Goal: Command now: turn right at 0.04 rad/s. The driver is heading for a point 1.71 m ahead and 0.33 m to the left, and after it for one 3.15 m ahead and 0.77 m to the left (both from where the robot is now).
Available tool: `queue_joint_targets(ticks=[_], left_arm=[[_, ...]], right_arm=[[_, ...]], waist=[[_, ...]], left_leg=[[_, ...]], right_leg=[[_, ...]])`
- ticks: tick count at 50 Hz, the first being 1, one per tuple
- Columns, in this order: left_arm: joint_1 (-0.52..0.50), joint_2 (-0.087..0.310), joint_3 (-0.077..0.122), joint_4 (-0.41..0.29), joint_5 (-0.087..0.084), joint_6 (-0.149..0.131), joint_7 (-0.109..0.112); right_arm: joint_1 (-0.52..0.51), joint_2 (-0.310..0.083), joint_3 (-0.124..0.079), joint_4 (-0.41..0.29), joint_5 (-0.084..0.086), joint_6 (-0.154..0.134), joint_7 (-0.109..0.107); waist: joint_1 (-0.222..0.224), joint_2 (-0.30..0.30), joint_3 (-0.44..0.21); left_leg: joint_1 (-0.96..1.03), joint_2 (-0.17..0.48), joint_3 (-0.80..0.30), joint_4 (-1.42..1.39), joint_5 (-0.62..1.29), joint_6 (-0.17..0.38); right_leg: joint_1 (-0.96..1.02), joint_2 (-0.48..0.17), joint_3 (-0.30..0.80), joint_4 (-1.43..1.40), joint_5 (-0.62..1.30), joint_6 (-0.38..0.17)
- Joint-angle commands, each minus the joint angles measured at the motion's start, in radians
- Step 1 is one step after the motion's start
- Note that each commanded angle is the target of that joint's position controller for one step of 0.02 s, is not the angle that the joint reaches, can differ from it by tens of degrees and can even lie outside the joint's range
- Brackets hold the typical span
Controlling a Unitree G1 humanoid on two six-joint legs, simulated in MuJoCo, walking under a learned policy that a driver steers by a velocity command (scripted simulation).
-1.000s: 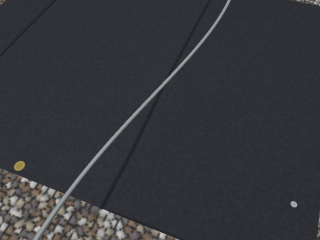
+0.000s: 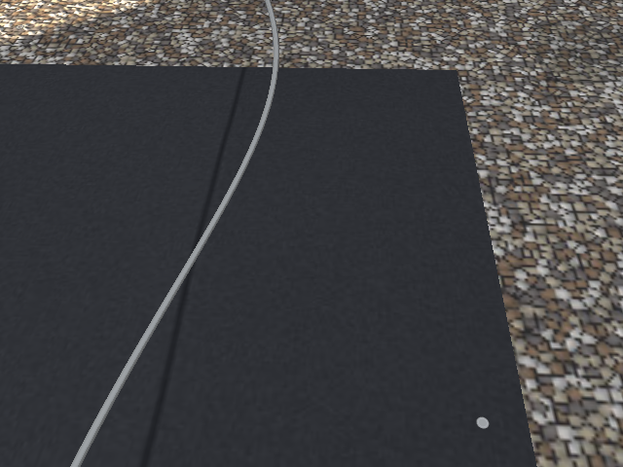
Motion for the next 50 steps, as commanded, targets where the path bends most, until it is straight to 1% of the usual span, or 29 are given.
queue_joint_targets(ticks=[1, 6, 12, 25, 26, 27, 28, 29, 30, 31, 32, 33, 34, 35, 36, 37, 38, 39, 40, 41, 42, 43, 44, 45, 46, 48, 50], left_arm=[[-0.014, 0.125, 0.033, -0.051, -0.002, -0.016, 0.004], [-0.003, 0.118, 0.031, -0.020, -0.005, -0.019, 0.004], [0.013, 0.113, 0.032, 0.028, -0.009, -0.020, 0.007], [0.045, 0.111, 0.029, 0.147, -0.015, -0.019, 0.018], [0.064, 0.110, 0.029, 0.163, -0.016, -0.017, 0.020], [0.072, 0.128, 0.036, 0.172, -0.023, -0.012, 0.023], [0.080, 0.155, 0.044, 0.175, -0.029, -0.010, 0.024], [0.100, 0.177, 0.050, 0.177, -0.033, -0.012, 0.024], [0.131, 0.202, 0.057, 0.183, -0.037, -0.021, 0.022], [0.139, 0.220, 0.063, 0.188, -0.042, -0.033, 0.022], [0.120, 0.213, 0.061, 0.185, -0.042, -0.045, 0.022], [0.089, 0.199, 0.058, 0.178, -0.043, -0.053, 0.020], [0.045, 0.190, 0.055, 0.168, -0.051, -0.055, 0.018], [-0.017, 0.183, 0.053, 0.154, -0.059, -0.051, 0.016], [-0.042, 0.155, 0.046, 0.144, -0.052, -0.051, 0.015], [-0.056, 0.086, 0.025, 0.129, -0.036, -0.059, 0.010], [-0.060, 0.084, 0.030, 0.084, -0.048, -0.077, 0.017], [-0.044, 0.137, 0.042, 0.097, -0.066, -0.090, 0.015], [-0.024, 0.138, 0.042, 0.114, -0.073, -0.101, 0.005], [-0.012, 0.131, 0.043, 0.134, -0.067, -0.106, 0.000], [-0.034, 0.140, 0.050, 0.134, -0.054, -0.109, -0.002], [-0.050, 0.140, 0.054, 0.135, -0.044, -0.108, -0.008], [-0.053, 0.123, 0.052, 0.138, -0.040, -0.106, -0.015], [-0.067, 0.104, 0.049, 0.136, -0.037, -0.103, -0.021], [-0.096, 0.091, 0.046, 0.126, -0.036, -0.099, -0.024], [-0.187, 0.067, 0.034, 0.091, -0.037, -0.097, -0.026], [-0.266, 0.057, 0.024, 0.064, -0.041, -0.099, -0.032]], right_arm=[[-0.005, -0.098, -0.024, -0.037, 0.002, -0.011, -0.008], [0.007, -0.102, -0.026, -0.004, 0.005, -0.010, -0.015], [0.020, -0.103, -0.027, 0.035, 0.009, -0.006, -0.023], [0.041, -0.086, -0.026, 0.121, 0.013, 0.004, -0.033], [0.059, -0.075, -0.024, 0.136, 0.014, 0.006, -0.034], [0.060, -0.072, -0.025, 0.143, 0.020, 0.008, -0.035], [0.047, -0.068, -0.025, 0.138, 0.026, 0.006, -0.036], [0.019, -0.060, -0.023, 0.123, 0.027, -0.003, -0.034], [-0.007, -0.044, -0.019, 0.105, 0.033, -0.019, -0.029], [-0.026, -0.035, -0.016, 0.090, 0.040, -0.037, -0.021], [-0.025, -0.041, -0.018, 0.085, 0.047, -0.055, -0.011], [-0.010, -0.042, -0.019, 0.087, 0.052, -0.071, 0.000], [0.031, -0.041, -0.020, 0.101, 0.054, -0.084, 0.010], [0.133, -0.040, -0.026, 0.148, 0.051, -0.093, 0.016], [0.226, -0.056, -0.038, 0.197, 0.037, -0.093, 0.019], [0.351, -0.118, -0.055, 0.222, 0.026, -0.093, 0.016], [0.428, -0.227, -0.073, 0.229, 0.020, -0.101, 0.034], [0.331, -0.156, -0.047, 0.203, 0.014, -0.110, 0.035], [0.257, -0.104, -0.033, 0.177, 0.020, -0.114, 0.032], [0.214, -0.099, -0.029, 0.159, 0.021, -0.114, 0.033], [0.199, -0.091, -0.024, 0.153, 0.023, -0.111, 0.035], [0.214, -0.058, -0.013, 0.157, 0.019, -0.104, 0.034], [0.246, -0.044, -0.007, 0.167, 0.014, -0.098, 0.031], [0.275, -0.047, -0.006, 0.174, 0.014, -0.093, 0.026], [0.290, -0.057, -0.006, 0.176, 0.014, -0.087, 0.020], [0.286, -0.081, -0.008, 0.169, 0.011, -0.079, 0.008], [0.294, -0.099, -0.010, 0.166, 0.011, -0.076, 0.000]], waist=[[0.007, -0.042, -0.013], [0.008, -0.025, -0.022], [0.009, -0.020, -0.020], [0.011, -0.014, 0.002], [0.012, -0.024, -0.018], [0.020, -0.042, -0.001], [0.032, -0.076, 0.035], [0.049, -0.121, 0.079], [0.063, -0.183, 0.109], [0.068, -0.217, 0.147], [0.056, -0.220, 0.168], [0.038, -0.213, 0.169], [0.004, -0.191, 0.150], [-0.053, -0.157, 0.114], [-0.082, -0.095, 0.072], [-0.114, 0.122, 0.007], [-0.110, 0.346, -0.006], [-0.060, 0.197, 0.057], [-0.030, 0.128, 0.109], [-0.015, 0.095, 0.106], [-0.012, 0.079, 0.112], [-0.015, 0.086, 0.095], [-0.020, 0.102, 0.077], [-0.024, 0.101, 0.065], [-0.029, 0.090, 0.065], [-0.039, 0.069, 0.085], [-0.055, 0.079, 0.103]], left_leg=[[0.025, 0.008, 0.001, -0.043, 0.122, 0.004], [0.038, 0.010, 0.001, -0.043, 0.141, 0.001], [0.046, 0.010, 0.002, -0.042, 0.156, 0.004], [0.049, -0.001, 0.011, -0.054, 0.158, 0.015], [0.055, -0.018, 0.032, -0.046, 0.067, 0.017], [0.022, -0.050, 0.066, -0.008, -0.080, 0.026], [-0.037, -0.073, 0.091, 0.044, -0.206, 0.037], [-0.114, -0.081, 0.103, 0.111, -0.259, 0.046], [-0.182, -0.082, 0.106, 0.199, -0.243, 0.058], [-0.211, -0.052, 0.067, 0.269, -0.218, 0.081], [-0.243, -0.024, 0.035, 0.296, -0.229, 0.106], [-0.243, -0.006, 0.023, 0.258, -0.254, 0.130], [-0.159, -0.003, 0.032, 0.143, -0.230, 0.152], [0.044, -0.031, 0.069, -0.012, -0.094, 0.159], [0.208, -0.047, 0.049, -0.047, 0.004, 0.139], [0.350, 0.130, -0.222, -0.177, -0.091, 0.177], [0.409, 0.332, -0.664, -0.346, -0.223, 0.317], [0.349, 0.359, -0.688, -0.357, -0.296, 0.340], [0.321, 0.318, -0.565, -0.353, -0.288, 0.307], [0.310, 0.268, -0.454, -0.361, -0.225, 0.269], [0.312, 0.240, -0.369, -0.369, -0.105, 0.243], [0.306, 0.202, -0.280, -0.371, 0.025, 0.219], [0.311, 0.177, -0.219, -0.366, 0.145, 0.214], [0.320, 0.166, -0.177, -0.361, 0.249, 0.219], [0.318, 0.160, -0.146, -0.362, 0.313, 0.225], [0.270, 0.148, -0.102, -0.384, 0.342, 0.228], [0.214, 0.134, -0.067, -0.412, 0.311, 0.224]], right_leg=[[-0.040, -0.086, 0.096, -0.137, 0.148, -0.040], [-0.029, -0.074, 0.081, -0.129, 0.180, -0.038], [-0.025, -0.061, 0.062, -0.123, 0.203, -0.033], [-0.020, -0.042, 0.031, -0.124, 0.211, -0.017], [-0.012, -0.035, 0.027, -0.136, 0.104, -0.022], [-0.021, -0.032, 0.037, -0.151, -0.095, -0.041], [-0.049, -0.057, 0.084, -0.188, -0.310, -0.071], [-0.066, -0.118, 0.176, -0.249, -0.467, -0.111], [-0.059, -0.203, 0.304, -0.321, -0.566, -0.162], [-0.088, -0.274, 0.416, -0.367, -0.580, -0.209], [-0.086, -0.307, 0.458, -0.379, -0.530, -0.231], [-0.068, -0.312, 0.441, -0.365, -0.457, -0.227], [-0.081, -0.286, 0.376, -0.334, -0.381, -0.199], [-0.162, -0.221, 0.270, -0.280, -0.295, -0.157], [-0.234, -0.144, 0.164, -0.155, -0.174, -0.114], [-0.344, -0.035, 0.003, 0.185, -0.090, -0.042], [-0.530, 0.056, -0.024, 0.422, -0.242, -0.015], [-0.596, -0.017, 0.055, 0.579, -0.234, -0.031], [-0.634, -0.064, 0.062, 0.618, -0.121, -0.053], [-0.628, -0.096, 0.037, 0.605, -0.029, -0.064], [-0.632, -0.120, 0.024, 0.561, 0.043, -0.064], [-0.593, -0.135, 0.006, 0.523, 0.094, -0.059], [-0.572, -0.132, -0.019, 0.498, 0.128, -0.048], [-0.572, -0.128, -0.039, 0.472, 0.151, -0.034], [-0.577, -0.124, -0.053, 0.431, 0.173, -0.020], [-0.556, -0.112, -0.072, 0.294, 0.235, 0.003], [-0.486, -0.088, -0.093, 0.156, 0.316, 0.011]])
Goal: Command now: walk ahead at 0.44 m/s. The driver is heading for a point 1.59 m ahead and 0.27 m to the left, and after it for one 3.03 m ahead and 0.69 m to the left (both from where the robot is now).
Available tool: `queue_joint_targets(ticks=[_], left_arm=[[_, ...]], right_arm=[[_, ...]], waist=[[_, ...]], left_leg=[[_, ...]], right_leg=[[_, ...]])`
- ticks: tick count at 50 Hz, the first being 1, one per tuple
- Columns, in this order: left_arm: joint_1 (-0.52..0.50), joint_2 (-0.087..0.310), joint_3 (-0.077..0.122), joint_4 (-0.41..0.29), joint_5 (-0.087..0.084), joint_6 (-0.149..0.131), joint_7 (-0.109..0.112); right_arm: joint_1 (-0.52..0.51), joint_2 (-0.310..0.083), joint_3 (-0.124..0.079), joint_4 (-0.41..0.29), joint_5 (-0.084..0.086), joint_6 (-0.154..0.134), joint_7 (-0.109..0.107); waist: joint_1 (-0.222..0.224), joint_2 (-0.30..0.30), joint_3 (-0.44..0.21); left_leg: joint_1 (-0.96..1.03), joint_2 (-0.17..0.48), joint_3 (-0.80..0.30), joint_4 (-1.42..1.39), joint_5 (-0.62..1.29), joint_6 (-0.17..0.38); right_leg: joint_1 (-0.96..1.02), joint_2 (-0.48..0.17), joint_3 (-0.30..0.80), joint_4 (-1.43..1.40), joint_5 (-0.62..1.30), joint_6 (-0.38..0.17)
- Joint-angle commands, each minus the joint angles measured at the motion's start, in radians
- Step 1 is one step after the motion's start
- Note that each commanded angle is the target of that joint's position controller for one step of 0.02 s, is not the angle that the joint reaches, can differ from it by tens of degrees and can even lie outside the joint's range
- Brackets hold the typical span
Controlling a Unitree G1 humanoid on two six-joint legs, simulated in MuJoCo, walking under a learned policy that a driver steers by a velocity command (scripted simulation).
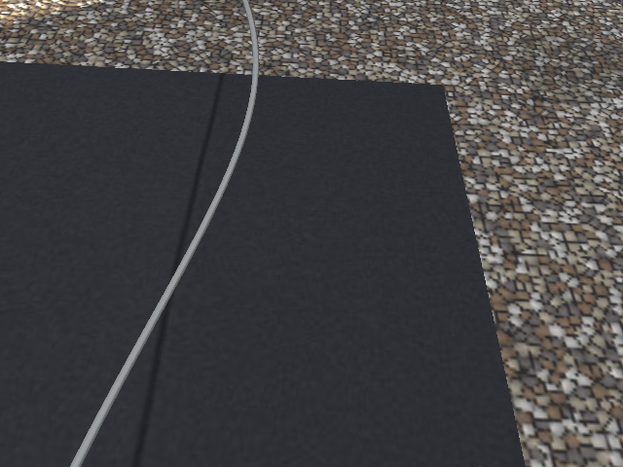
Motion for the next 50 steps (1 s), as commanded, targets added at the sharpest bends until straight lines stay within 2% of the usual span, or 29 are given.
queue_joint_targets(ticks=[1, 3, 6, 8, 9, 10, 11, 12, 13, 14, 15, 17, 18, 20, 22, 27, 31, 34, 35, 36, 37, 38, 39, 40, 41, 42, 44, 46, 50], left_arm=[[-0.203, 0.000, -0.017, -0.110, -0.004, -0.016, -0.012], [-0.249, 0.009, -0.020, -0.128, -0.008, -0.018, -0.021], [-0.271, 0.038, -0.016, -0.149, -0.009, -0.027, -0.035], [-0.185, 0.085, 0.005, -0.132, -0.007, -0.030, -0.035], [-0.048, 0.121, 0.026, -0.093, -0.009, -0.028, -0.029], [0.135, 0.164, 0.049, -0.039, -0.010, -0.022, -0.019], [0.300, 0.251, 0.070, -0.006, 0.016, -0.016, -0.009], [0.332, 0.227, 0.056, 0.015, 0.014, -0.014, -0.016], [0.257, 0.148, 0.033, 0.015, 0.003, -0.019, -0.017], [0.152, 0.118, 0.022, -0.002, 0.001, -0.023, -0.016], [0.078, 0.094, 0.014, -0.014, 0.009, -0.029, -0.019], [0.027, 0.051, 0.001, -0.009, 0.030, -0.039, -0.026], [0.031, 0.049, 0.001, 0.001, 0.027, -0.041, -0.028], [0.061, 0.071, 0.002, 0.026, 0.022, -0.047, -0.021], [0.100, 0.103, 0.007, 0.042, 0.023, -0.047, -0.004], [0.202, 0.135, 0.008, 0.070, 0.011, -0.034, 0.016], [0.290, 0.145, 0.010, 0.110, 0.000, -0.015, 0.019], [0.290, 0.163, 0.019, 0.117, 0.001, 0.006, 0.024], [0.270, 0.173, 0.022, 0.111, 0.003, 0.011, 0.025], [0.248, 0.168, 0.019, 0.105, 0.006, 0.018, 0.024], [0.248, 0.137, 0.005, 0.089, 0.018, 0.020, 0.024], [0.371, 0.019, -0.031, 0.074, 0.022, 0.003, 0.014], [0.364, 0.027, -0.035, 0.093, 0.013, -0.022, 0.007], [0.272, 0.131, -0.007, 0.067, -0.017, -0.041, 0.001], [0.195, 0.141, -0.005, 0.044, -0.028, -0.049, 0.003], [0.157, 0.129, -0.003, 0.040, -0.016, -0.047, 0.009], [0.188, 0.092, 0.002, 0.052, 0.001, -0.020, 0.016], [0.198, 0.058, -0.002, 0.055, 0.007, 0.001, 0.019], [0.061, 0.060, 0.002, 0.004, 0.021, 0.003, 0.019]], right_arm=[[0.038, -0.182, -0.032, -0.035, 0.002, -0.004, -0.017], [0.059, -0.185, -0.035, -0.025, 0.011, -0.004, -0.019], [0.050, -0.195, -0.046, -0.020, 0.020, 0.003, -0.021], [0.022, -0.221, -0.057, -0.031, 0.014, 0.012, -0.022], [0.004, -0.224, -0.059, -0.037, 0.009, 0.022, -0.021], [-0.011, -0.215, -0.054, -0.051, 0.002, 0.027, -0.021], [0.067, -0.125, -0.027, -0.077, -0.007, 0.018, -0.011], [0.129, -0.037, 0.000, -0.061, 0.007, -0.007, -0.002], [0.005, -0.149, -0.031, -0.090, 0.042, -0.031, 0.002], [-0.089, -0.190, -0.043, -0.126, 0.059, -0.044, 0.000], [-0.132, -0.190, -0.047, -0.132, 0.048, -0.049, -0.009], [-0.094, -0.149, -0.054, -0.125, 0.029, -0.027, -0.014], [-0.079, -0.125, -0.052, -0.123, 0.028, -0.015, -0.015], [-0.116, -0.124, -0.055, -0.145, 0.022, 0.002, -0.019], [-0.214, -0.140, -0.059, -0.185, 0.011, 0.005, -0.021], [-0.418, -0.112, -0.042, -0.245, 0.012, -0.011, -0.001], [-0.529, -0.121, -0.033, -0.292, 0.024, -0.017, 0.024], [-0.521, -0.155, -0.041, -0.312, 0.025, -0.024, 0.040], [-0.467, -0.178, -0.051, -0.302, 0.025, -0.026, 0.041], [-0.340, -0.211, -0.071, -0.267, 0.023, -0.026, 0.038], [-0.153, -0.269, -0.095, -0.216, 0.018, -0.024, 0.029], [-0.023, -0.372, -0.120, -0.188, -0.003, -0.019, 0.025], [-0.002, -0.305, -0.101, -0.180, 0.007, -0.014, 0.028], [-0.079, -0.250, -0.079, -0.190, 0.012, -0.015, 0.027], [-0.171, -0.220, -0.069, -0.214, 0.009, -0.015, 0.025], [-0.236, -0.192, -0.060, -0.221, 0.002, -0.017, 0.028], [-0.283, -0.158, -0.051, -0.220, -0.008, -0.026, 0.035], [-0.262, -0.173, -0.055, -0.203, -0.002, -0.034, 0.035], [-0.193, -0.205, -0.063, -0.167, 0.001, -0.027, 0.013]], waist=[[-0.016, 0.126, 0.126], [-0.018, 0.129, 0.150], [0.015, 0.130, 0.146], [0.080, 0.159, 0.057], [0.153, 0.171, -0.033], [0.235, 0.162, -0.142], [0.226, -0.022, -0.310], [0.191, -0.202, -0.440], [0.198, -0.144, -0.276], [0.165, -0.095, -0.123], [0.130, -0.011, -0.060], [0.057, -0.029, -0.032], [0.043, -0.039, -0.024], [0.035, -0.037, 0.018], [0.053, -0.019, 0.054], [0.121, -0.003, 0.069], [0.154, 0.000, 0.088], [0.119, -0.022, 0.061], [0.083, -0.040, 0.024], [0.012, -0.040, -0.054], [-0.060, -0.011, -0.188], [-0.033, 0.206, -0.357], [-0.043, 0.278, -0.427], [-0.036, 0.216, -0.278], [-0.011, 0.151, -0.164], [0.019, 0.088, -0.080], [0.077, 0.108, -0.040], [0.095, 0.101, -0.022], [0.072, 0.081, 0.022]], left_leg=[[-0.082, 0.209, -0.112, -0.116, 0.306, 0.116], [-0.073, 0.232, -0.104, -0.124, 0.305, 0.124], [0.023, 0.276, -0.091, -0.073, 0.427, 0.110], [0.075, 0.285, -0.073, 0.060, 0.765, 0.089], [0.060, 0.261, -0.047, 0.220, 0.927, 0.070], [-0.069, 0.220, -0.028, 0.439, 0.894, 0.040], [-0.440, 0.107, -0.001, 0.820, 0.493, -0.010], [-0.642, -0.041, -0.119, 1.068, -0.297, -0.030], [-0.749, 0.017, -0.175, 1.166, -0.278, -0.004], [-0.781, 0.070, -0.134, 1.151, -0.176, 0.012], [-0.730, 0.117, -0.117, 1.101, -0.084, 0.014], [-0.605, 0.171, -0.120, 1.025, -0.003, 0.008], [-0.584, 0.179, -0.114, 0.997, 0.000, 0.002], [-0.614, 0.192, -0.097, 0.930, 0.031, -0.018], [-0.698, 0.202, -0.090, 0.819, 0.131, -0.044], [-0.667, 0.144, -0.029, 0.465, 0.391, -0.051], [-0.707, 0.121, -0.036, 0.351, 0.359, -0.035], [-0.669, 0.098, -0.033, 0.309, 0.238, 0.004], [-0.579, 0.070, -0.010, 0.301, 0.201, 0.021], [-0.405, 0.036, 0.021, 0.282, 0.203, 0.047], [-0.116, 0.088, -0.032, 0.319, 0.228, 0.091], [0.315, 0.351, -0.464, 0.294, 0.092, 0.246], [0.386, 0.427, -0.768, 0.124, -0.013, 0.291], [0.271, 0.396, -0.654, 0.101, -0.064, 0.236], [0.115, 0.360, -0.510, 0.079, -0.006, 0.206], [-0.036, 0.320, -0.401, 0.039, 0.084, 0.191], [-0.185, 0.260, -0.285, -0.024, 0.170, 0.169], [-0.230, 0.246, -0.222, -0.060, 0.247, 0.184], [-0.192, 0.231, -0.144, -0.090, 0.322, 0.180]], right_leg=[[-0.041, 0.034, -0.046, -0.182, 0.114, 0.017], [-0.015, 0.043, -0.044, -0.244, 0.140, 0.005], [0.007, 0.048, -0.026, -0.307, 0.105, -0.038], [0.154, 0.095, -0.052, -0.307, 0.045, -0.073], [0.327, 0.127, -0.073, -0.305, 0.031, -0.100], [0.594, 0.098, -0.037, -0.294, 0.037, -0.136], [1.004, -0.159, 0.329, -0.288, -0.095, -0.260], [1.115, -0.314, 0.754, -0.486, -0.332, -0.348], [0.987, -0.262, 0.705, -0.557, -0.396, -0.287], [0.810, -0.236, 0.549, -0.587, -0.313, -0.249], [0.648, -0.203, 0.434, -0.616, -0.179, -0.231], [0.472, -0.136, 0.284, -0.670, -0.063, -0.211], [0.433, -0.124, 0.250, -0.693, -0.050, -0.219], [0.375, -0.116, 0.193, -0.732, -0.015, -0.233], [0.384, -0.115, 0.167, -0.753, 0.017, -0.238], [0.441, -0.072, 0.070, -0.750, 0.081, -0.190], [0.605, -0.130, 0.081, -0.692, 0.094, -0.184], [0.713, -0.177, 0.094, -0.605, 0.231, -0.158], [0.722, -0.171, 0.083, -0.539, 0.382, -0.145], [0.700, -0.131, 0.049, -0.388, 0.536, -0.124], [0.567, -0.076, 0.009, -0.150, 0.474, -0.093], [0.150, 0.076, -0.046, 0.260, 0.091, -0.019], [-0.018, 0.147, 0.083, 0.437, -0.470, -0.014], [-0.115, 0.081, 0.126, 0.514, -0.442, -0.037], [-0.122, 0.025, 0.093, 0.490, -0.351, -0.049], [-0.088, -0.015, 0.074, 0.419, -0.274, -0.045], [0.029, -0.059, 0.080, 0.324, -0.191, -0.036], [0.039, -0.065, 0.067, 0.272, -0.153, -0.018], [-0.070, -0.067, 0.059, 0.050, 0.042, 0.015]])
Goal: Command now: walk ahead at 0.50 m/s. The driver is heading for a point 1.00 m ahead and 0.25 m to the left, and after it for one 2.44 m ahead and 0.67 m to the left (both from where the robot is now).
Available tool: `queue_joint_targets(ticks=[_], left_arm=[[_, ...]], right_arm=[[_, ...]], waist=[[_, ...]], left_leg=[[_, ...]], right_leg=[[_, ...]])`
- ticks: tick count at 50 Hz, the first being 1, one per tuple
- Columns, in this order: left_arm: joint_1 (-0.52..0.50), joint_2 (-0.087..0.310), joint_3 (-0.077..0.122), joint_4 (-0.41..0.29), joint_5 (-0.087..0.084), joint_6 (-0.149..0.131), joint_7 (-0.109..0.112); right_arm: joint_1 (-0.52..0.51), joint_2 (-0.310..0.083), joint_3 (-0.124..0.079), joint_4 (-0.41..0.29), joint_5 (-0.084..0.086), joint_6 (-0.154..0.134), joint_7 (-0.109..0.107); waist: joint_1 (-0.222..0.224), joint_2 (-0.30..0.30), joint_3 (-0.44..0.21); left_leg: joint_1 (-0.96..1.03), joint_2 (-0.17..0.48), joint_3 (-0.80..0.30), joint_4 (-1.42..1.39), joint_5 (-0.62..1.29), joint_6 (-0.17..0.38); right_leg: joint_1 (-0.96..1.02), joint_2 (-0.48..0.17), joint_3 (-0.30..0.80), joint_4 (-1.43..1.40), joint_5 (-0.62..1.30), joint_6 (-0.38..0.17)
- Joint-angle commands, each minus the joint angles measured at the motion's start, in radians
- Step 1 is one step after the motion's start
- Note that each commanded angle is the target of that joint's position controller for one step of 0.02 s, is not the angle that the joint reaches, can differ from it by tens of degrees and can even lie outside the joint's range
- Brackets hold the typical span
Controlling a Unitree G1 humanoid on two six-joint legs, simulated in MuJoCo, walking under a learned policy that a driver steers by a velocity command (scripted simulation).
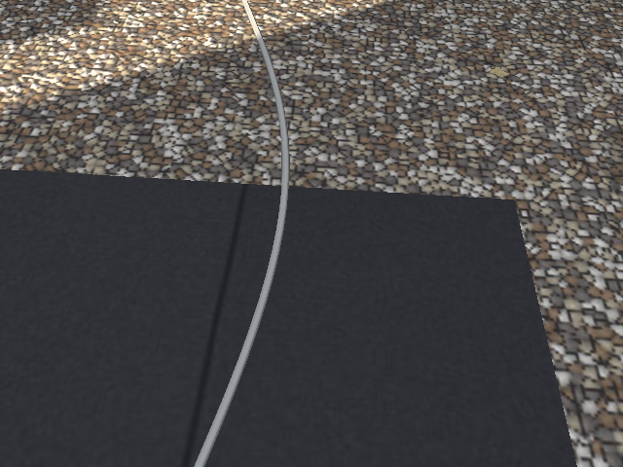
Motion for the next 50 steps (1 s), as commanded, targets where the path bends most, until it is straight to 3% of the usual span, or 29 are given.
queue_joint_targets(ticks=[1, 4, 9, 12, 13, 14, 15, 16, 17, 18, 19, 20, 22, 23, 26, 31, 36, 39, 40, 41, 42, 43, 44, 45, 46, 47, 48, 50], left_arm=[[-0.024, 0.035, 0.008, -0.053, 0.007, -0.006, -0.003], [-0.135, 0.018, -0.002, -0.083, 0.001, -0.015, -0.013], [-0.248, 0.032, -0.007, -0.134, -0.009, -0.027, -0.038], [-0.188, 0.073, 0.008, -0.130, -0.010, -0.035, -0.049], [-0.091, 0.099, 0.025, -0.103, -0.008, -0.036, -0.047], [0.082, 0.150, 0.051, -0.048, -0.005, -0.035, -0.040], [0.253, 0.237, 0.073, -0.015, 0.006, -0.031, -0.031], [0.296, 0.254, 0.074, 0.006, -0.001, -0.025, -0.037], [0.262, 0.163, 0.048, -0.002, -0.011, -0.028, -0.036], [0.166, 0.128, 0.037, -0.023, -0.009, -0.031, -0.032], [0.088, 0.102, 0.027, -0.040, 0.001, -0.033, -0.032], [0.043, 0.079, 0.021, -0.047, 0.011, -0.036, -0.033], [0.024, 0.052, 0.014, -0.038, 0.020, -0.041, -0.035], [0.031, 0.063, 0.016, -0.030, 0.018, -0.045, -0.032], [0.073, 0.099, 0.027, -0.004, 0.024, -0.051, -0.014], [0.093, 0.111, 0.024, 0.005, 0.019, -0.047, 0.005], [0.179, 0.127, 0.030, 0.040, 0.006, -0.017, 0.010], [0.151, 0.161, 0.041, 0.025, 0.000, 0.009, 0.020], [0.138, 0.175, 0.046, 0.016, -0.001, 0.018, 0.026], [0.121, 0.180, 0.047, 0.007, 0.001, 0.028, 0.031], [0.114, 0.171, 0.042, -0.007, 0.002, 0.030, 0.036], [0.187, 0.074, 0.011, -0.049, 0.028, 0.009, 0.024], [0.184, 0.034, -0.011, -0.072, 0.021, -0.038, 0.003], [0.069, 0.117, 0.013, -0.097, -0.020, -0.073, -0.014], [0.015, 0.120, 0.012, -0.117, -0.034, -0.089, -0.018], [0.009, 0.111, 0.014, -0.111, -0.017, -0.090, -0.011], [0.019, 0.122, 0.026, -0.103, 0.001, -0.079, -0.004], [0.045, 0.105, 0.030, -0.111, 0.014, -0.049, -0.001]], right_arm=[[-0.021, -0.149, -0.030, -0.047, 0.005, -0.011, -0.018], [0.029, -0.163, -0.032, -0.024, 0.013, -0.006, -0.027], [0.100, -0.173, -0.041, 0.026, 0.022, 0.017, -0.034], [0.072, -0.192, -0.050, 0.027, 0.024, 0.033, -0.040], [0.050, -0.193, -0.049, 0.022, 0.023, 0.039, -0.040], [0.049, -0.166, -0.038, 0.014, 0.017, 0.043, -0.042], [0.100, -0.117, -0.016, -0.009, -0.008, 0.037, -0.040], [0.197, -0.003, 0.015, -0.002, 0.004, 0.013, -0.027], [0.099, -0.123, -0.011, -0.007, 0.036, -0.009, -0.024], [0.001, -0.163, -0.023, -0.042, 0.056, -0.023, -0.023], [-0.043, -0.161, -0.024, -0.048, 0.047, -0.025, -0.030], [-0.051, -0.149, -0.030, -0.050, 0.032, -0.020, -0.035], [-0.003, -0.106, -0.029, -0.036, 0.029, 0.004, -0.035], [0.004, -0.088, -0.027, -0.033, 0.032, 0.016, -0.035], [-0.072, -0.089, -0.030, -0.062, 0.028, 0.033, -0.037], [-0.206, -0.067, -0.021, -0.109, 0.025, 0.024, -0.017], [-0.336, -0.052, -0.008, -0.184, 0.027, 0.025, 0.015], [-0.320, -0.083, -0.020, -0.220, 0.028, 0.028, 0.036], [-0.266, -0.106, -0.033, -0.217, 0.026, 0.031, 0.039], [-0.145, -0.142, -0.055, -0.193, 0.028, 0.034, 0.038], [0.021, -0.206, -0.089, -0.155, 0.031, 0.037, 0.025], [0.121, -0.321, -0.121, -0.140, 0.028, 0.045, 0.004], [0.106, -0.309, -0.106, -0.161, 0.029, 0.037, 0.006], [0.097, -0.235, -0.084, -0.163, 0.018, 0.032, 0.006], [0.041, -0.195, -0.074, -0.171, 0.017, 0.026, 0.003], [-0.030, -0.168, -0.065, -0.188, 0.018, 0.023, 0.004], [-0.082, -0.139, -0.055, -0.206, 0.012, 0.022, 0.002], [-0.106, -0.144, -0.053, -0.223, 0.009, 0.022, -0.005]], waist=[[0.027, 0.095, 0.021], [-0.009, 0.095, 0.044], [-0.031, 0.097, 0.077], [0.022, 0.125, 0.029], [0.079, 0.133, -0.031], [0.150, 0.113, -0.139], [0.174, -0.037, -0.298], [0.123, -0.260, -0.406], [0.158, -0.149, -0.318], [0.141, -0.107, -0.179], [0.110, -0.023, -0.108], [0.077, -0.013, -0.064], [0.030, -0.039, -0.054], [0.022, -0.037, -0.040], [0.035, -0.009, 0.009], [0.075, -0.006, 0.038], [0.121, 0.014, 0.079], [0.079, -0.024, 0.042], [0.044, -0.047, -0.002], [-0.025, -0.048, -0.068], [-0.106, -0.009, -0.153], [-0.079, 0.206, -0.275], [-0.045, 0.261, -0.392], [-0.087, 0.182, -0.317], [-0.066, 0.124, -0.200], [-0.017, 0.038, -0.118], [0.020, 0.038, -0.080], [0.058, 0.065, -0.061]], left_leg=[[-0.003, 0.256, -0.159, -0.161, 0.199, 0.140], [0.007, 0.238, -0.114, -0.172, 0.162, 0.120], [0.182, 0.309, -0.128, -0.108, 0.199, 0.112], [0.246, 0.330, -0.129, -0.002, 0.418, 0.086], [0.233, 0.303, -0.102, 0.112, 0.582, 0.068], [0.145, 0.246, -0.063, 0.315, 0.600, 0.038], [-0.125, 0.163, -0.018, 0.661, 0.268, -0.005], [-0.473, -0.010, -0.090, 0.944, -0.421, -0.055], [-0.588, 0.044, -0.197, 1.047, -0.439, -0.033], [-0.641, 0.097, -0.169, 1.042, -0.340, -0.016], [-0.600, 0.148, -0.144, 0.999, -0.244, -0.017], [-0.547, 0.180, -0.142, 0.939, -0.185, -0.023], [-0.452, 0.211, -0.147, 0.881, -0.138, -0.031], [-0.449, 0.218, -0.143, 0.857, -0.128, -0.037], [-0.540, 0.218, -0.163, 0.748, -0.002, -0.060], [-0.515, 0.175, -0.112, 0.470, 0.256, -0.057], [-0.588, 0.153, -0.064, 0.346, 0.200, -0.027], [-0.515, 0.101, 0.003, 0.331, 0.047, 0.015], [-0.430, 0.064, 0.034, 0.341, -0.003, 0.034], [-0.273, 0.022, 0.054, 0.318, -0.006, 0.061], [-0.005, 0.018, -0.004, 0.265, 0.042, 0.104], [0.385, 0.265, -0.427, 0.257, 0.012, 0.245], [0.560, 0.419, -0.905, 0.066, -0.100, 0.377], [0.522, 0.384, -0.795, 0.034, -0.114, 0.312], [0.384, 0.344, -0.642, 0.031, -0.059, 0.269], [0.218, 0.300, -0.531, 0.016, 0.036, 0.239], [0.098, 0.267, -0.456, -0.006, 0.120, 0.220], [-0.024, 0.235, -0.411, -0.044, 0.191, 0.224]], right_leg=[[-0.041, -0.015, 0.006, -0.164, 0.172, 0.019], [0.010, 0.022, -0.031, -0.336, 0.285, 0.019], [-0.032, 0.043, -0.022, -0.453, 0.215, -0.013], [0.087, 0.081, -0.050, -0.483, 0.100, -0.052], [0.231, 0.116, -0.083, -0.501, 0.094, -0.073], [0.481, 0.114, -0.076, -0.486, 0.117, -0.106], [0.830, -0.104, 0.188, -0.443, 0.135, -0.196], [1.076, -0.268, 0.643, -0.605, -0.113, -0.330], [1.019, -0.232, 0.639, -0.673, -0.235, -0.283], [0.879, -0.205, 0.497, -0.695, -0.186, -0.240], [0.730, -0.173, 0.391, -0.723, -0.074, -0.222], [0.615, -0.143, 0.316, -0.749, 0.011, -0.216], [0.515, -0.105, 0.216, -0.806, 0.067, -0.207], [0.487, -0.104, 0.174, -0.828, 0.095, -0.210], [0.485, -0.105, 0.076, -0.870, 0.169, -0.209], [0.511, -0.063, -0.094, -0.893, 0.218, -0.152], [0.717, -0.127, -0.150, -0.829, 0.314, -0.137], [0.794, -0.153, -0.189, -0.687, 0.661, -0.107], [0.799, -0.152, -0.204, -0.591, 0.832, -0.095], [0.767, -0.132, -0.225, -0.425, 0.924, -0.076], [0.620, -0.089, -0.240, -0.186, 0.811, -0.039], [0.220, 0.031, -0.240, 0.195, 0.243, 0.019], [-0.047, 0.199, -0.035, 0.415, -0.419, 0.036], [-0.157, 0.129, 0.071, 0.449, -0.368, 0.005], [-0.172, 0.082, 0.055, 0.386, -0.279, -0.016], [-0.118, 0.043, 0.046, 0.285, -0.218, -0.013], [-0.041, 0.014, 0.044, 0.204, -0.180, -0.003], [0.039, 0.006, 0.037, 0.126, -0.149, 0.027]])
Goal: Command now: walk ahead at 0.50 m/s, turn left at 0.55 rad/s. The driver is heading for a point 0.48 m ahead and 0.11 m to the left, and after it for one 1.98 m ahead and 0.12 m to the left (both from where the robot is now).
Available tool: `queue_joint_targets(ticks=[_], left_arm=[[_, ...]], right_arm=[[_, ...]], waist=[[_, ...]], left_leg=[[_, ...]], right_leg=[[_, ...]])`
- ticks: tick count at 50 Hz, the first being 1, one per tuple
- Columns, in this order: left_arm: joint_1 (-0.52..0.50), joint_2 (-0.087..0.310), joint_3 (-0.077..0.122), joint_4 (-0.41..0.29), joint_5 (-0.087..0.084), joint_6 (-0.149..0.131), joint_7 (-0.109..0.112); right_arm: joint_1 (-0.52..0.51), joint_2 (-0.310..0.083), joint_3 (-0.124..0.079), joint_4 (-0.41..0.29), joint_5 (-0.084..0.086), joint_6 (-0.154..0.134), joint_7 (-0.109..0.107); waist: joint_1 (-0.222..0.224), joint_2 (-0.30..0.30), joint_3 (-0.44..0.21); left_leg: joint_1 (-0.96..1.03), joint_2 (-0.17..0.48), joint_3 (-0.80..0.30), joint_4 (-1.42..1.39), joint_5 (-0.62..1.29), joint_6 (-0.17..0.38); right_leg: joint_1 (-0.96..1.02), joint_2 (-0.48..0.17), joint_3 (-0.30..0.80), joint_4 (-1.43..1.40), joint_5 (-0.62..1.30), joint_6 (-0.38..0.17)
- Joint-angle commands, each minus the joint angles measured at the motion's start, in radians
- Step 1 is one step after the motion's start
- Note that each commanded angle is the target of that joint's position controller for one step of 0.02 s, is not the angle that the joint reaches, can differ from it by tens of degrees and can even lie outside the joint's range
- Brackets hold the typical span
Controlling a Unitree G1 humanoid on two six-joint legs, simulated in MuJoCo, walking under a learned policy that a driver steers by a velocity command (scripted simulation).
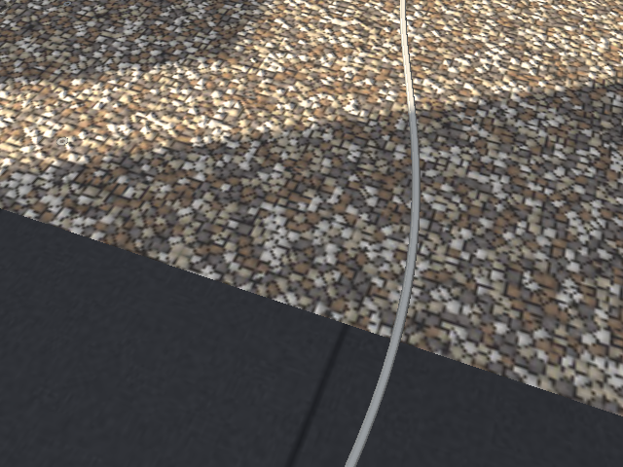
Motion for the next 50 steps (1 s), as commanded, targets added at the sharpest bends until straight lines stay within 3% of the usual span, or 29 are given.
queue_joint_targets(ticks=[1, 4, 7, 11, 14, 15, 16, 17, 18, 19, 20, 21, 22, 23, 26, 29, 33, 36, 38, 40, 41, 42, 43, 44, 45, 46, 47, 48, 50], left_arm=[[0.027, 0.098, 0.032, -0.065, 0.018, 0.009, 0.007], [-0.082, 0.075, 0.025, -0.109, 0.025, 0.017, 0.013], [-0.184, 0.051, 0.014, -0.144, 0.015, 0.009, 0.004], [-0.249, 0.086, 0.020, -0.185, 0.000, -0.003, -0.010], [-0.205, 0.124, 0.034, -0.184, -0.003, -0.021, -0.020], [-0.132, 0.137, 0.043, -0.165, -0.001, -0.027, -0.018], [-0.019, 0.171, 0.058, -0.145, 0.014, -0.033, -0.013], [0.144, 0.231, 0.072, -0.131, 0.022, -0.030, -0.004], [0.200, 0.289, 0.087, -0.092, 0.024, -0.014, -0.011], [0.158, 0.176, 0.062, -0.122, 0.002, -0.009, -0.015], [0.115, 0.119, 0.047, -0.134, 0.000, -0.001, -0.010], [0.065, 0.110, 0.040, -0.140, 0.011, 0.005, -0.009], [0.037, 0.091, 0.034, -0.133, 0.016, 0.010, -0.007], [0.028, 0.085, 0.030, -0.127, 0.022, 0.008, -0.005], [0.035, 0.101, 0.039, -0.106, 0.012, -0.003, -0.004], [0.045, 0.134, 0.051, -0.091, 0.012, -0.001, -0.001], [0.060, 0.157, 0.055, -0.079, 0.007, 0.013, 0.005], [0.107, 0.182, 0.061, -0.061, -0.004, 0.029, 0.006], [0.118, 0.203, 0.067, -0.053, -0.015, 0.042, 0.007], [0.127, 0.230, 0.074, -0.048, -0.027, 0.053, 0.011], [0.130, 0.236, 0.072, -0.040, -0.030, 0.059, 0.012], [0.134, 0.210, 0.058, -0.031, -0.027, 0.060, 0.013], [0.151, 0.130, 0.025, -0.055, 0.013, 0.052, 0.008], [0.254, 0.042, -0.008, -0.075, 0.008, 0.028, -0.008], [0.138, 0.161, 0.022, -0.065, -0.040, 0.012, -0.018], [0.055, 0.171, 0.027, -0.100, -0.062, 0.006, -0.022], [0.039, 0.153, 0.023, -0.096, -0.046, 0.007, -0.015], [0.046, 0.151, 0.028, -0.085, -0.028, 0.016, -0.012], [0.120, 0.126, 0.030, -0.053, -0.029, 0.049, -0.010]], right_arm=[[-0.010, -0.130, -0.028, -0.082, -0.001, -0.018, -0.015], [0.038, -0.166, -0.040, -0.076, 0.006, -0.017, -0.035], [0.079, -0.168, -0.042, -0.067, 0.011, -0.008, -0.043], [0.131, -0.159, -0.041, -0.046, 0.019, 0.001, -0.046], [0.123, -0.159, -0.043, -0.052, 0.013, 0.012, -0.054], [0.108, -0.145, -0.038, -0.061, 0.013, 0.015, -0.055], [0.098, -0.106, -0.023, -0.075, 0.008, 0.014, -0.051], [0.114, -0.053, -0.002, -0.097, -0.011, 0.011, -0.050], [0.265, -0.020, 0.009, -0.126, 0.028, 0.000, -0.047], [0.240, -0.136, -0.010, -0.092, 0.038, 0.002, -0.051], [0.128, -0.181, -0.024, -0.107, 0.029, 0.008, -0.050], [0.080, -0.167, -0.024, -0.116, 0.019, 0.013, -0.051], [0.048, -0.152, -0.026, -0.129, 0.010, 0.014, -0.047], [0.057, -0.131, -0.026, -0.134, 0.016, 0.018, -0.040], [0.042, -0.082, -0.017, -0.158, 0.023, 0.033, -0.034], [-0.006, -0.071, -0.011, -0.186, 0.017, 0.034, -0.029], [-0.115, -0.051, 0.001, -0.212, 0.017, 0.022, -0.004], [-0.198, -0.045, 0.006, -0.246, 0.019, 0.021, 0.014], [-0.219, -0.060, 0.000, -0.267, 0.020, 0.023, 0.025], [-0.175, -0.088, -0.016, -0.269, 0.010, 0.027, 0.026], [-0.074, -0.114, -0.034, -0.247, 0.007, 0.028, 0.022], [0.093, -0.157, -0.061, -0.195, 0.010, 0.030, 0.008], [0.244, -0.248, -0.084, -0.163, 0.007, 0.038, -0.015], [0.200, -0.309, -0.074, -0.180, 0.001, 0.026, -0.015], [0.212, -0.217, -0.052, -0.182, -0.003, 0.013, -0.006], [0.164, -0.190, -0.040, -0.166, -0.009, 0.002, -0.003], [0.100, -0.161, -0.031, -0.157, -0.006, -0.005, -0.002], [0.046, -0.128, -0.022, -0.155, -0.010, -0.012, -0.001], [-0.001, -0.097, -0.016, -0.148, -0.018, -0.032, -0.003]], waist=[[0.036, 0.042, -0.088], [0.007, 0.051, -0.055], [-0.037, 0.084, -0.046], [-0.058, 0.105, -0.044], [-0.023, 0.139, -0.055], [0.017, 0.146, -0.081], [0.072, 0.124, -0.170], [0.124, -0.008, -0.319], [0.041, -0.384, -0.398], [0.070, -0.224, -0.304], [0.096, -0.124, -0.184], [0.076, -0.053, -0.120], [0.060, -0.053, -0.069], [0.038, -0.082, -0.057], [0.028, -0.088, -0.040], [0.032, -0.060, -0.036], [0.071, -0.050, -0.008], [0.099, -0.046, 0.021], [0.088, -0.055, 0.028], [0.042, -0.083, -0.021], [-0.027, -0.080, -0.079], [-0.118, -0.051, -0.160], [-0.156, 0.116, -0.280], [-0.044, 0.280, -0.424], [-0.127, 0.118, -0.414], [-0.114, 0.112, -0.249], [-0.069, 0.058, -0.172], [-0.033, 0.072, -0.122], [0.018, 0.095, -0.106]], left_leg=[[0.120, 0.260, -0.313, -0.238, 0.235, 0.198], [0.073, 0.219, -0.253, -0.245, 0.241, 0.172], [0.048, 0.178, -0.228, -0.225, 0.139, 0.121], [0.131, 0.216, -0.320, -0.156, 0.067, 0.101], [0.201, 0.246, -0.404, -0.060, 0.094, 0.085], [0.195, 0.222, -0.404, -0.004, 0.130, 0.068], [0.143, 0.168, -0.363, 0.146, 0.154, 0.036], [-0.003, 0.088, -0.258, 0.437, -0.050, -0.008], [-0.364, -0.009, -0.169, 0.727, -0.469, -0.061], [-0.469, 0.078, -0.202, 0.843, -0.420, -0.073], [-0.490, 0.110, -0.172, 0.858, -0.321, -0.078], [-0.448, 0.145, -0.145, 0.836, -0.249, -0.084], [-0.429, 0.172, -0.144, 0.788, -0.204, -0.086], [-0.382, 0.198, -0.138, 0.762, -0.177, -0.084], [-0.388, 0.221, -0.108, 0.696, -0.136, -0.095], [-0.430, 0.230, -0.100, 0.581, -0.028, -0.110], [-0.378, 0.212, -0.035, 0.354, 0.160, -0.099], [-0.362, 0.193, 0.012, 0.247, 0.159, -0.080], [-0.343, 0.173, 0.039, 0.204, 0.088, -0.053], [-0.211, 0.108, 0.083, 0.181, -0.022, -0.010], [-0.059, 0.069, 0.092, 0.136, -0.026, 0.021], [0.206, 0.042, 0.084, 0.071, 0.060, 0.054], [0.537, 0.248, -0.191, 0.103, 0.130, 0.112], [0.727, 0.495, -0.719, -0.045, -0.041, 0.279], [0.672, 0.496, -0.704, -0.112, -0.100, 0.247], [0.537, 0.460, -0.518, -0.125, -0.019, 0.203], [0.396, 0.413, -0.392, -0.139, 0.058, 0.163], [0.286, 0.374, -0.299, -0.168, 0.112, 0.141], [0.182, 0.346, -0.198, -0.245, 0.138, 0.126]], right_leg=[[-0.125, -0.046, 0.024, -0.105, 0.073, 0.035], [-0.139, -0.017, 0.009, -0.322, 0.250, 0.073], [-0.066, 0.034, 0.001, -0.546, 0.430, 0.073], [-0.035, 0.059, 0.032, -0.661, 0.436, 0.055], [0.028, 0.065, 0.039, -0.700, 0.308, 0.020], [0.126, 0.072, 0.019, -0.737, 0.303, -0.002], [0.322, 0.015, 0.055, -0.727, 0.302, -0.044], [0.593, -0.165, 0.238, -0.709, 0.256, -0.101], [0.849, -0.360, 0.725, -0.821, 0.017, -0.259], [0.789, -0.344, 0.724, -0.859, -0.174, -0.228], [0.665, -0.299, 0.545, -0.868, -0.136, -0.181], [0.539, -0.257, 0.422, -0.887, -0.002, -0.160], [0.453, -0.222, 0.337, -0.910, 0.097, -0.158], [0.396, -0.199, 0.264, -0.934, 0.154, -0.150], [0.359, -0.189, 0.136, -0.993, 0.267, -0.174], [0.389, -0.197, 0.038, -1.012, 0.384, -0.186], [0.411, -0.165, -0.109, -1.011, 0.441, -0.150], [0.474, -0.188, -0.155, -0.997, 0.462, -0.135], [0.531, -0.210, -0.182, -0.955, 0.571, -0.120], [0.553, -0.217, -0.207, -0.829, 0.894, -0.108], [0.535, -0.208, -0.220, -0.695, 1.006, -0.098], [0.424, -0.175, -0.244, -0.505, 0.967, -0.074], [0.144, -0.118, -0.251, -0.169, 0.481, -0.035], [-0.168, 0.059, -0.102, 0.136, -0.271, 0.002], [-0.239, 0.031, 0.040, 0.219, -0.235, -0.009], [-0.296, -0.004, 0.028, 0.198, -0.152, -0.018], [-0.260, -0.051, 0.027, 0.121, -0.062, -0.019], [-0.213, -0.075, 0.030, 0.064, -0.003, -0.012], [-0.117, -0.091, 0.047, 0.029, 0.082, 0.003]])
Keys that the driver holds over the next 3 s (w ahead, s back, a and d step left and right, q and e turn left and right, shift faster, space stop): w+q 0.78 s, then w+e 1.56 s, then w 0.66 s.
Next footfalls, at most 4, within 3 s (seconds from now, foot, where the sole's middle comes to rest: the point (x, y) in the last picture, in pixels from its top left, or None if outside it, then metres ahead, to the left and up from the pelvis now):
0.32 right None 0.38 -0.13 -0.77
0.84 left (212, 424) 0.55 0.23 -0.77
1.40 right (254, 278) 0.92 0.16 -0.77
1.88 left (169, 205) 1.17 0.40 -0.77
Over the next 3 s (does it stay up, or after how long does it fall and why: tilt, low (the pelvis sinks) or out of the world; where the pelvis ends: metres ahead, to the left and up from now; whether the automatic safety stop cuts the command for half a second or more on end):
stays up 1.61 0.14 -0.01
